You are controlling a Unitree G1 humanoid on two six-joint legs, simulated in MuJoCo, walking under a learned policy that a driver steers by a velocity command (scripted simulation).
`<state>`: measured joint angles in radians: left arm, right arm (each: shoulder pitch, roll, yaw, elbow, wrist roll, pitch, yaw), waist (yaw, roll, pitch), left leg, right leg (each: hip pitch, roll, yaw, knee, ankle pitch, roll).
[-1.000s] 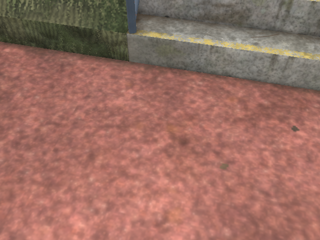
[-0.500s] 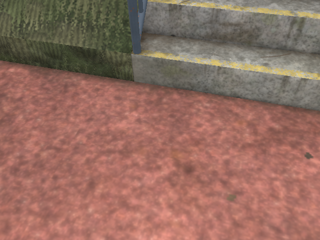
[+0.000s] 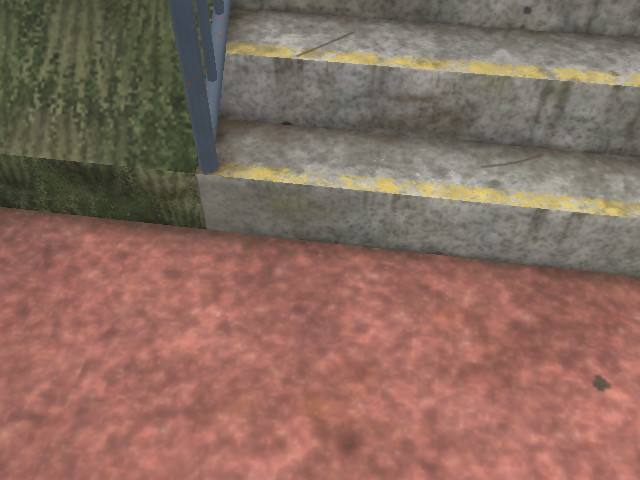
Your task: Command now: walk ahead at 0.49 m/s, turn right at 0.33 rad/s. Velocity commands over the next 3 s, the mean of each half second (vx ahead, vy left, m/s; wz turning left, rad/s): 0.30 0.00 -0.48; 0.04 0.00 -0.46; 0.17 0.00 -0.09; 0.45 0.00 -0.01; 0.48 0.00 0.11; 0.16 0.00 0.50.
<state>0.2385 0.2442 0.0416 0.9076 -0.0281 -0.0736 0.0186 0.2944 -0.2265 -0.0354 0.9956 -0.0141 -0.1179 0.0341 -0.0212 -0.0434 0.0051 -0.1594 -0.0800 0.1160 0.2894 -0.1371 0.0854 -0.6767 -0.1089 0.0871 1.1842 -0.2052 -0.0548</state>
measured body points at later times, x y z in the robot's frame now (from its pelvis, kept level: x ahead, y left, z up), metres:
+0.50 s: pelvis +0.21 -0.08 -0.01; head +0.26 -0.10 +0.43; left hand +0.42 +0.15 -0.11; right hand +0.29 -0.37 -0.13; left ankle +0.23 +0.09 -0.66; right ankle +0.29 -0.16 -0.74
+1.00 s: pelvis +0.28 -0.04 +0.00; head +0.31 -0.02 +0.45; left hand +0.55 +0.14 -0.11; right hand +0.25 -0.34 -0.09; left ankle +0.35 +0.05 -0.74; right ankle +0.20 -0.16 -0.66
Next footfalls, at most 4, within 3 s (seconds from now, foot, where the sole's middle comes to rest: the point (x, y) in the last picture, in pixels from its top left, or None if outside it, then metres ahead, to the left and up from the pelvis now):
0.30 right None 0.33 -0.17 -0.78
0.82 left None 0.38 0.03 -0.78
1.18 right None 0.22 -0.17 -0.78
1.46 left None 0.41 0.01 -0.78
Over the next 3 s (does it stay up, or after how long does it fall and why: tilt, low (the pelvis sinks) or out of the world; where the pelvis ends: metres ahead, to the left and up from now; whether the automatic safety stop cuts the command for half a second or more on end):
stays up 0.86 -0.36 0.00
